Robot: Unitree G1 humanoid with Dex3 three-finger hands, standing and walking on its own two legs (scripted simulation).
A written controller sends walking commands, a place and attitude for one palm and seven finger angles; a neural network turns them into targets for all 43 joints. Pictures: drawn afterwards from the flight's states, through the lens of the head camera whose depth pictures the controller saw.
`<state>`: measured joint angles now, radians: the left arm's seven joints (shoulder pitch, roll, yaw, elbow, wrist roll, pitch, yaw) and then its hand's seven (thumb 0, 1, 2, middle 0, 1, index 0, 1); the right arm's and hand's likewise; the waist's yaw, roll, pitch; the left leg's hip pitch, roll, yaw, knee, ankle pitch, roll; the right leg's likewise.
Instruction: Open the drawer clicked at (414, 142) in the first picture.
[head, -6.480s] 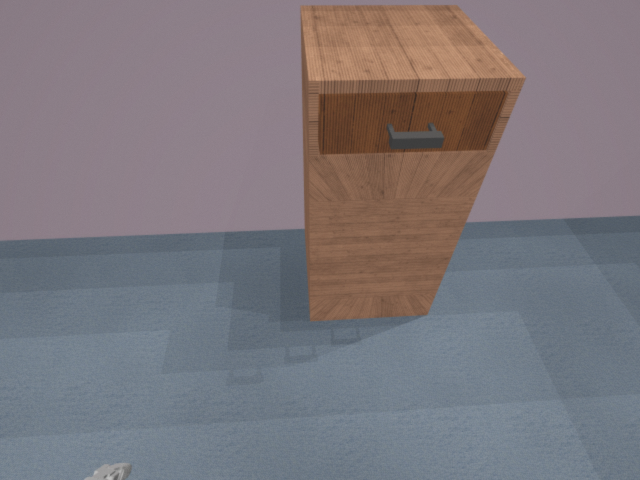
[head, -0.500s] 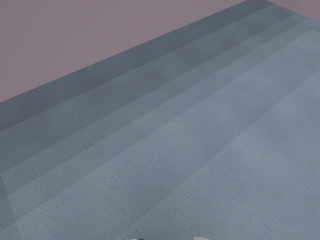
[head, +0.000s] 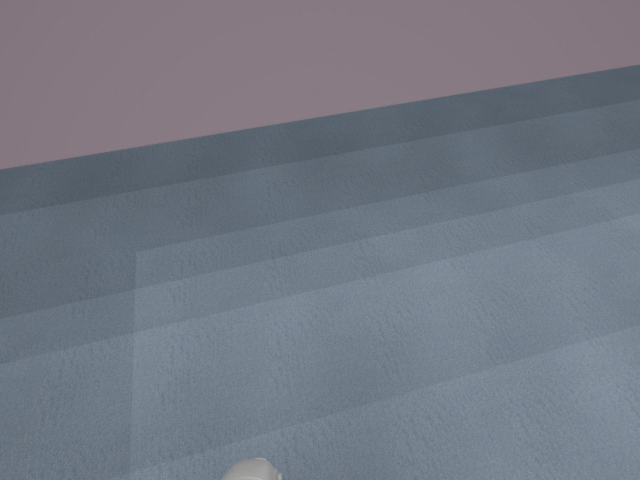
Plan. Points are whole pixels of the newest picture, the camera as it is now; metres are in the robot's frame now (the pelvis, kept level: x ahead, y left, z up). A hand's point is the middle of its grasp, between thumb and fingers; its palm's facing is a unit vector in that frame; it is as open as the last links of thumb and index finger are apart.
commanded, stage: turn to face it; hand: left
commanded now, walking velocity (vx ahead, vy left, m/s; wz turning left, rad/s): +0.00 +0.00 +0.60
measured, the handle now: out of the picture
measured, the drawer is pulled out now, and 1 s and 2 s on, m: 0.00 0.00 0.00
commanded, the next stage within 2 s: none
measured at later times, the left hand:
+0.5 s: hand out of the picture +0.07 +0.27 -0.15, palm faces +0.28 -0.93 -0.24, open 7.4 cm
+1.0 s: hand out of the picture -0.08 +0.21 -0.16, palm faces +0.58 -0.77 -0.26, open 7.4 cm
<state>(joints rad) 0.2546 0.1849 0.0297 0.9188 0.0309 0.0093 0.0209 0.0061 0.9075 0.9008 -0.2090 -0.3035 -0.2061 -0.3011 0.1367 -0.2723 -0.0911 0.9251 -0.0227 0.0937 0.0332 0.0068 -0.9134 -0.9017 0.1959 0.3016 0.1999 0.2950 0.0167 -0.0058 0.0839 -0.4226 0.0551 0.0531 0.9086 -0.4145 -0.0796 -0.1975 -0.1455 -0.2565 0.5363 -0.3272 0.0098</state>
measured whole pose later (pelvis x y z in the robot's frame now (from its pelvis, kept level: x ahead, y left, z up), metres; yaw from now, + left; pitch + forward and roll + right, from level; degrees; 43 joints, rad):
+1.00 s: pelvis -0.01 +0.01 +0.00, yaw +37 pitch +0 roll +1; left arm 0.24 0.21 0.04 0.89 0.03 0.02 0.02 0.01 0.90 0.90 -0.21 -0.30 -0.21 -0.30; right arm 0.18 -0.27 -0.09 0.93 -0.02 0.09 0.04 0.01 -0.91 -0.90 0.20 0.30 0.20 0.30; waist 0.00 -0.01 0.09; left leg -0.40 0.05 0.06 0.85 -0.41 -0.07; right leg -0.19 -0.16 -0.25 0.55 -0.33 0.03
